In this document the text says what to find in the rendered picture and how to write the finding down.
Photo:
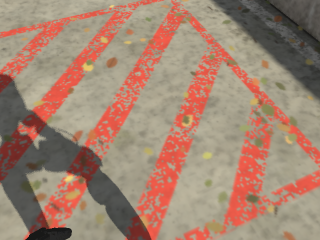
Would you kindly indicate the left robot hand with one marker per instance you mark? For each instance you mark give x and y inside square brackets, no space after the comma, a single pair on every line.
[60,233]

